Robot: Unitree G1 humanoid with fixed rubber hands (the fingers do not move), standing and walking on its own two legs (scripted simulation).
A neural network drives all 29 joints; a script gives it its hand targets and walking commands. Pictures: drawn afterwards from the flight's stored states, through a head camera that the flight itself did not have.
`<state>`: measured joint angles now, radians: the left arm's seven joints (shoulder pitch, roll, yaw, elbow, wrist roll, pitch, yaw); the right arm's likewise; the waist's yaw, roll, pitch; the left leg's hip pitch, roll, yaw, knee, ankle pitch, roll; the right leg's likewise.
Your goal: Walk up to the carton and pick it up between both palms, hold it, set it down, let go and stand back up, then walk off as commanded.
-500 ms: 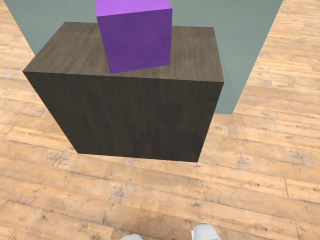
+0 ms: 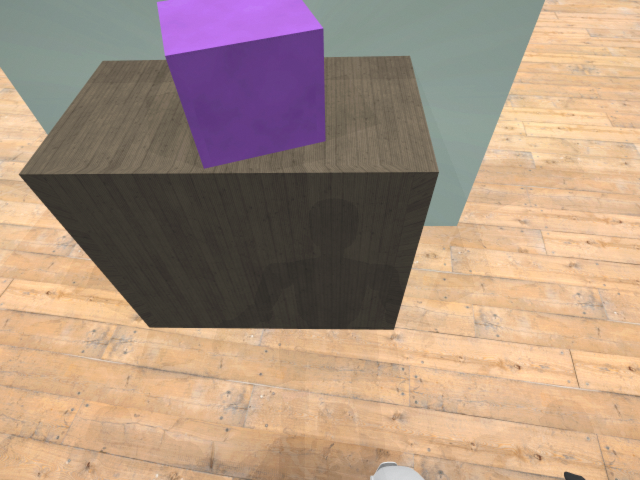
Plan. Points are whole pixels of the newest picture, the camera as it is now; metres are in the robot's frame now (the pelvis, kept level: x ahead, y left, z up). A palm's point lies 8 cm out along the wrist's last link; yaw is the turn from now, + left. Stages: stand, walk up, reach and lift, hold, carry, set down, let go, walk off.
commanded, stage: walk up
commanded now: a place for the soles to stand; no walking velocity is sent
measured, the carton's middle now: (246, 75) +0.82 +0.16 +0.07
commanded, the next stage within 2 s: none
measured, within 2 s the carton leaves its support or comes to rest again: neither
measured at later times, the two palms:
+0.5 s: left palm out of the picture +0.05 +0.37 -0.09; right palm out of the picture +0.08 -0.29 -0.05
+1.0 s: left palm out of the picture +0.09 +0.35 -0.07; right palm out of the picture +0.11 -0.31 -0.07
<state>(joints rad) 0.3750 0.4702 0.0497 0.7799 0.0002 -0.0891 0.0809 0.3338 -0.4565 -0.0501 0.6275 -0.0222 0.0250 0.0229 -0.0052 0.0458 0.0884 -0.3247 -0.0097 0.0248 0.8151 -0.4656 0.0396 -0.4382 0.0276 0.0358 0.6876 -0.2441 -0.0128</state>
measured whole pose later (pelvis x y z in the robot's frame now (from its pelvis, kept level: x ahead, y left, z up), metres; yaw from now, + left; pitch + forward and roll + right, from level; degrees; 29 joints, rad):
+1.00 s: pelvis +0.01 +0.02 +0.01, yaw -2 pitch -1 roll +1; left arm 0.33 0.46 0.03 0.78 0.00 -0.07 0.03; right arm 0.24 -0.44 -0.05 0.68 -0.01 0.00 0.02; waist -0.01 0.01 0.06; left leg -0.29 0.02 0.02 0.69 -0.39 0.00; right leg -0.39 0.01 0.05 0.70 -0.29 -0.01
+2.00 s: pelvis +0.05 +0.05 +0.01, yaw -1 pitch +0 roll +0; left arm 0.35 0.47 0.07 0.78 0.00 -0.11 0.02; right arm 0.21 -0.49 -0.05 0.68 -0.03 -0.01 0.07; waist -0.01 0.03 0.03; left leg -0.44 0.02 -0.01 0.88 -0.53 0.04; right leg -0.32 -0.03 0.05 0.67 -0.35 -0.05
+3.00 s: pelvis +0.28 +0.10 +0.01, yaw +0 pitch -1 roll +0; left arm 0.35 0.46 0.07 0.78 0.00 -0.11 0.01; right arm 0.34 -0.49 -0.05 0.68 -0.03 0.00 0.09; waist -0.01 0.06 0.06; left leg -0.52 0.04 -0.03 0.94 -0.38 0.01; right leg -0.28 -0.01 0.03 0.61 -0.33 -0.04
